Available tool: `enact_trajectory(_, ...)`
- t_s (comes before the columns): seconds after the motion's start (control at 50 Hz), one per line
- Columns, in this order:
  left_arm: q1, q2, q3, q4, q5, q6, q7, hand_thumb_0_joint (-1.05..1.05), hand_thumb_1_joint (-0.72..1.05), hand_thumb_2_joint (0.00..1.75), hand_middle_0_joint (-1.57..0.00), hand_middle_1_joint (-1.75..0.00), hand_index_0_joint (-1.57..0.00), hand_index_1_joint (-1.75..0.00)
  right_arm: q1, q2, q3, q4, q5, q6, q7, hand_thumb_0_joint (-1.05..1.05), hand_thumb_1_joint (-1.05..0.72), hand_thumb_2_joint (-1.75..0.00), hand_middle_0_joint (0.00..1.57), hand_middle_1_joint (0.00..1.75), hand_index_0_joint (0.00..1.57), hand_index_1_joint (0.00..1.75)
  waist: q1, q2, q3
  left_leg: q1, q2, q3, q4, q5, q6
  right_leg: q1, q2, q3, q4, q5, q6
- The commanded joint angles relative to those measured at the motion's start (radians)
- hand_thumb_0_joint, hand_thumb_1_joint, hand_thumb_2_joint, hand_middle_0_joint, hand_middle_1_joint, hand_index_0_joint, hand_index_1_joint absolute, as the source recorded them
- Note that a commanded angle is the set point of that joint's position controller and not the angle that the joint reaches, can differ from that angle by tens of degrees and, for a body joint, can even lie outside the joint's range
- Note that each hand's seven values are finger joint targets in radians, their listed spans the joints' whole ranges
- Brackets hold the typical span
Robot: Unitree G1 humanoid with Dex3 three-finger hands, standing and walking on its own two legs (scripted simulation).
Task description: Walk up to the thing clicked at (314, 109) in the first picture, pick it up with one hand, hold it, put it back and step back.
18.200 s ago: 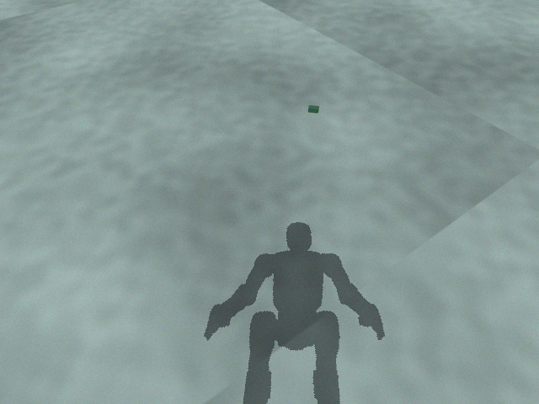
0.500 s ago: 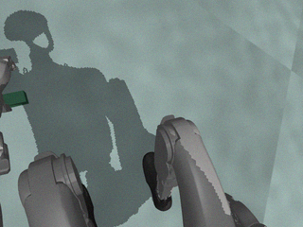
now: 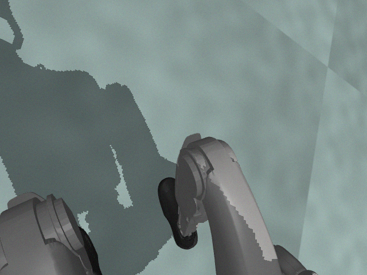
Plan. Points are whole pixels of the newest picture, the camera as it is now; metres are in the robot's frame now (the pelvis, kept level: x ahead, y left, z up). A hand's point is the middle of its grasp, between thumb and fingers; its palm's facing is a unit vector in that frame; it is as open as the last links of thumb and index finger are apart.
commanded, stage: rest palm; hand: left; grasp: from above
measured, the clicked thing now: out of the picture +0.47 +0.30 -0.28
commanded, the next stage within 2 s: close in 0.72 s
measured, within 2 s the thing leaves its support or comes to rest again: neither
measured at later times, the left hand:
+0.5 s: hand out of the picture +0.46 +0.29 -0.25, palm faces -0.47 -0.13 -0.88, open 12.4 cm
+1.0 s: hand out of the picture +0.47 +0.29 -0.25, palm faces -0.44 -0.13 -0.89, open 11.7 cm
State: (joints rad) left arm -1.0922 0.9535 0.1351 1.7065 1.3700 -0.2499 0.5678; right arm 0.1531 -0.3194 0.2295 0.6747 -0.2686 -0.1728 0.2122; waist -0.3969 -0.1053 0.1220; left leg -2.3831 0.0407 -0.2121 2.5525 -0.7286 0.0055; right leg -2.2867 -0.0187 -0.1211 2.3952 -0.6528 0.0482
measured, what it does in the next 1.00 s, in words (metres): stands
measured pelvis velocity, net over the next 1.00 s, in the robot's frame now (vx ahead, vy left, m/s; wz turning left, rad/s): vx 0.00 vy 0.00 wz -0.04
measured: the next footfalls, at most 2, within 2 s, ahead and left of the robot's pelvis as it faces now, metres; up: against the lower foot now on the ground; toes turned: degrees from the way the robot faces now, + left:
none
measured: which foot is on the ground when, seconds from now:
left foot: down 0.00-1.00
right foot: down 0.00-1.00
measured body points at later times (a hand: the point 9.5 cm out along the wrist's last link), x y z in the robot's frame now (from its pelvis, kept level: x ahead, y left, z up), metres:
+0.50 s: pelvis +0.00 +0.00 +0.00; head +0.28 +0.12 +0.33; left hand +0.48 +0.30 -0.20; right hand +0.04 -0.25 -0.06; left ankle +0.06 +0.13 -0.26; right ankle +0.11 -0.13 -0.26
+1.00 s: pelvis +0.00 +0.00 +0.00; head +0.28 +0.12 +0.32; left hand +0.49 +0.29 -0.20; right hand +0.03 -0.25 -0.05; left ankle +0.06 +0.13 -0.26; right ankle +0.11 -0.13 -0.26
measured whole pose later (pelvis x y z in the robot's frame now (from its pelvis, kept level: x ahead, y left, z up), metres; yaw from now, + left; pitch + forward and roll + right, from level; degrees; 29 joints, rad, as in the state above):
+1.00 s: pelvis +0.00 +0.00 +0.00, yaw -2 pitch +28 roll -14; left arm -1.11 1.01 0.11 1.75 1.32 -0.21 0.62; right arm 0.10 -0.36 0.31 0.64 -0.29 -0.26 0.28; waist -0.42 -0.14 0.19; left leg -2.36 0.04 -0.26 2.58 -0.74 0.01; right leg -2.25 0.00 -0.16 2.38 -0.64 0.06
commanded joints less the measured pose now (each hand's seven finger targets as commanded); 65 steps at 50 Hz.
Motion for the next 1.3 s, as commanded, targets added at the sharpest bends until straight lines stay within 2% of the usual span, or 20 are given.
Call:
enact_trajectory(0.0, -0.257, 0.214, 0.01, -0.117, -0.014, 0.014, 0.059, 0.0, -0.22, 0.74, -0.36, -0.64, -0.34, -0.66, 0.194, -0.314, -0.09, 0.007, -0.008, -0.011, 0.009, 0.0, -0.89, -0.9, 0.2, 0.3, 0.2, 0.3, -0.018, 0.535, -0.69, 0.547, -0.009, 0.107, -0.258, 0.267, 0.001, 0.374, 0.064, -0.112, -0.179, 0.28, -0.07)
enact_trajectory(0.04, -0.236, 0.2, 0.015, -0.056, -0.018, 0.026, 0.059, 0.0, -0.21, 0.73, -0.36, -0.64, -0.35, -0.66, 0.201, -0.318, -0.088, 0.015, -0.012, -0.015, 0.02, 0.0, -0.89, -0.9, 0.2, 0.3, 0.2, 0.3, -0.046, 0.501, -0.64, 0.52, -0.009, 0.103, -0.242, 0.273, 0.004, 0.36, 0.06, -0.122, -0.172, 0.291, -0.062)
enact_trajectory(0.14, -0.26, 0.241, 0.035, -0.094, -0.029, 0.031, 0.058, 0.0, -0.21, 0.73, -0.37, -0.64, -0.35, -0.66, 0.193, -0.329, -0.084, 0.016, -0.015, -0.02, 0.03, 0.0, -0.89, -0.9, 0.2, 0.3, 0.2, 0.3, -0.034, 0.535, -0.666, 0.54, -0.005, 0.092, -0.249, 0.292, 0.0, 0.383, 0.065, -0.127, -0.174, 0.3, -0.065)
enact_trajectory(0.18, -0.25, 0.205, 0.011, -0.061, -0.032, 0.031, 0.048, 0.0, -0.21, 0.73, -0.37, -0.64, -0.35, -0.66, 0.187, -0.324, -0.074, 0.009, -0.016, -0.022, 0.037, 0.0, -0.89, -0.9, 0.2, 0.3, 0.2, 0.3, -0.054, 0.5, -0.632, 0.518, -0.007, 0.093, -0.244, 0.279, 0.005, 0.387, 0.066, -0.126, -0.178, 0.298, -0.06)
enact_trajectory(0.42, -0.268, 0.225, -0.023, -0.059, -0.021, -0.002, 0.067, 0.0, -0.21, 0.73, -0.37, -0.66, -0.35, -0.68, 0.16, -0.343, -0.046, -0.001, -0.023, -0.036, 0.044, 0.0, -0.9, -0.9, 0.2, 0.3, 0.2, 0.3, -0.065, 0.526, -0.608, 0.535, -0.002, 0.076, -0.247, 0.238, -0.001, 0.376, 0.07, -0.14, -0.177, 0.267, -0.059)
enact_trajectory(0.48, -0.258, 0.207, -0.04, -0.038, -0.031, 0.003, 0.081, 0.0, -0.21, 0.74, -0.37, -0.65, -0.35, -0.67, 0.141, -0.342, -0.03, -0.01, -0.022, -0.049, 0.05, 0.0, -0.9, -0.9, 0.2, 0.3, 0.2, 0.3, -0.072, 0.465, -0.55, 0.483, -0.002, 0.069, -0.245, 0.205, 0.005, 0.365, 0.072, -0.146, -0.189, 0.241, -0.053)
enact_trajectory(0.52, -0.307, 0.265, -0.012, -0.111, -0.026, -0.001, 0.101, 0.0, -0.22, 0.74, -0.35, -0.67, -0.33, -0.69, 0.145, -0.363, -0.046, -0.004, -0.02, -0.051, 0.046, 0.0, -0.9, -0.9, 0.2, 0.3, 0.2, 0.3, -0.052, 0.549, -0.644, 0.547, 0.004, 0.061, -0.264, 0.235, -0.005, 0.383, 0.075, -0.14, -0.186, 0.261, -0.063)
enact_trajectory(0.58, -0.235, 0.185, -0.044, 0.017, -0.029, 0.022, 0.101, 0.0, -0.22, 0.74, -0.35, -0.68, -0.34, -0.69, 0.137, -0.339, -0.026, -0.005, -0.03, -0.061, 0.06, 0.0, -0.9, -0.9, 0.2, 0.3, 0.2, 0.3, -0.08, 0.472, -0.538, 0.476, 0.005, 0.06, -0.25, 0.21, -0.001, 0.367, 0.079, -0.149, -0.18, 0.251, -0.055)
enact_trajectory(0.6, -0.254, 0.198, -0.04, -0.013, -0.03, 0.023, 0.104, 0.0, -0.22, 0.75, -0.36, -0.66, -0.34, -0.68, 0.149, -0.349, -0.022, -0.01, -0.03, -0.062, 0.061, 0.0, -0.9, -0.9, 0.2, 0.3, 0.2, 0.3, -0.088, 0.464, -0.556, 0.486, 0.002, 0.063, -0.237, 0.23, 0.004, 0.372, 0.078, -0.152, -0.19, 0.268, -0.05)
enact_trajectory(0.66, -0.291, 0.274, -0.006, -0.06, -0.03, 0.028, 0.114, 0.0, -0.23, 0.74, -0.35, -0.68, -0.34, -0.7, 0.139, -0.369, -0.034, -0.003, -0.024, -0.067, 0.055, 0.0, -0.9, -0.9, 0.2, 0.3, 0.2, 0.3, -0.06, 0.55, -0.627, 0.544, 0.008, 0.059, -0.255, 0.252, -0.006, 0.404, 0.076, -0.141, -0.18, 0.285, -0.06)
enact_trajectory(0.72, -0.239, 0.208, -0.041, 0.014, -0.048, 0.042, 0.101, 0.0, -0.2, 0.73, -0.37, -0.67, -0.35, -0.68, 0.134, -0.352, -0.012, -0.011, -0.029, -0.076, 0.065, 0.0, -0.9, -0.9, 0.2, 0.3, 0.2, 0.3, -0.09, 0.466, -0.533, 0.463, 0.003, 0.068, -0.229, 0.218, 0.004, 0.391, 0.08, -0.15, -0.196, 0.263, -0.048)
enact_trajectory(0.76, -0.298, 0.281, -0.001, -0.055, -0.051, 0.036, 0.105, 0.0, -0.21, 0.73, -0.36, -0.67, -0.35, -0.69, 0.146, -0.368, -0.015, -0.01, -0.018, -0.076, 0.059, 0.0, -0.9, -0.9, 0.2, 0.3, 0.2, 0.3, -0.07, 0.522, -0.606, 0.523, 0.005, 0.055, -0.248, 0.251, -0.002, 0.411, 0.072, -0.147, -0.187, 0.287, -0.055)
enact_trajectory(0.84, -0.259, 0.24, -0.04, -0.013, -0.064, 0.038, 0.091, 0.0, -0.1, 0.65, -0.42, -0.67, -0.42, -0.67, 0.124, -0.362, -0.009, -0.016, -0.02, -0.082, 0.064, 0.0, -0.89, -0.9, 0.2, 0.3, 0.2, 0.3, -0.084, 0.487, -0.56, 0.485, 0.01, 0.057, -0.239, 0.214, -0.001, 0.421, 0.081, -0.148, -0.194, 0.265, -0.052)
enact_trajectory(0.94, -0.288, 0.275, -0.011, -0.088, -0.065, 0.037, 0.082, 0.0, -0.03, 0.59, -0.47, -0.62, -0.47, -0.61, 0.151, -0.363, -0.015, -0.009, -0.016, -0.08, 0.064, 0.0, -0.9, -0.9, 0.2, 0.3, 0.2, 0.3, -0.07, 0.537, -0.636, 0.542, 0.012, 0.056, -0.241, 0.28, -0.005, 0.443, 0.08, -0.148, -0.191, 0.313, -0.054)
enact_trajectory(1.02, -0.231, 0.228, -0.037, 0.012, -0.07, 0.045, 0.069, 0.0, 0.02, 0.55, -0.49, -0.62, -0.51, -0.6, 0.148, -0.36, -0.013, -0.009, -0.018, -0.072, 0.065, 0.0, -0.9, -0.9, 0.2, 0.3, 0.2, 0.3, -0.086, 0.486, -0.549, 0.473, 0.008, 0.061, -0.244, 0.232, 0.001, 0.42, 0.085, -0.151, -0.203, 0.279, -0.055)
enact_trajectory(1.08, -0.271, 0.268, -0.017, -0.071, -0.077, 0.03, 0.06, 0.0, 0.05, 0.52, -0.5, -0.61, -0.52, -0.59, 0.153, -0.364, -0.017, -0.014, -0.012, -0.069, 0.059, 0.0, -0.89, -0.9, 0.2, 0.3, 0.2, 0.3, -0.062, 0.523, -0.615, 0.519, 0.008, 0.055, -0.252, 0.254, -0.002, 0.432, 0.081, -0.15, -0.203, 0.286, -0.058)
enact_trajectory(1.1, -0.246, 0.229, -0.05, -0.029, -0.074, 0.03, 0.055, 0.0, 0.05, 0.52, -0.51, -0.6, -0.53, -0.58, 0.129, -0.369, -0.023, -0.017, -0.01, -0.07, 0.057, 0.0, -0.9, -0.9, 0.2, 0.3, 0.2, 0.3, -0.07, 0.499, -0.578, 0.496, 0.01, 0.053, -0.249, 0.224, -0.002, 0.414, 0.083, -0.15, -0.197, 0.266, -0.059)
enact_trajectory(1.18, -0.237, 0.205, -0.065, -0.009, -0.072, 0.011, 0.059, 0.0, 0.11, 0.48, -0.55, -0.57, -0.57, -0.55, 0.142, -0.352, -0.011, -0.016, -0.013, -0.066, 0.058, 0.0, -0.89, -0.9, 0.2, 0.3, 0.2, 0.3, -0.086, 0.488, -0.555, 0.49, 0.009, 0.05, -0.253, 0.222, -0.002, 0.411, 0.085, -0.159, -0.199, 0.267, -0.057)
enact_trajectory(1.24, -0.31, 0.278, -0.032, -0.118, -0.061, 0.0, 0.079, 0.0, 0.15, 0.46, -0.59, -0.52, -0.61, -0.5, 0.148, -0.361, -0.012, -0.016, -0.008, -0.066, 0.054, 0.0, -0.89, -0.9, 0.2, 0.3, 0.2, 0.3, -0.061, 0.537, -0.624, 0.532, 0.01, 0.054, -0.259, 0.254, -0.006, 0.43, 0.083, -0.151, -0.202, 0.287, -0.059)
enact_trajectory(1.28, -0.261, 0.238, -0.044, -0.041, -0.055, 0.01, 0.086, 0.0, 0.16, 0.44, -0.6, -0.52, -0.62, -0.5, 0.131, -0.353, -0.012, -0.014, -0.014, -0.064, 0.053, 0.0, -0.9, -0.9, 0.2, 0.3, 0.2, 0.3, -0.068, 0.513, -0.584, 0.509, 0.012, 0.051, -0.26, 0.233, -0.007, 0.412, 0.086, -0.154, -0.198, 0.272, -0.059)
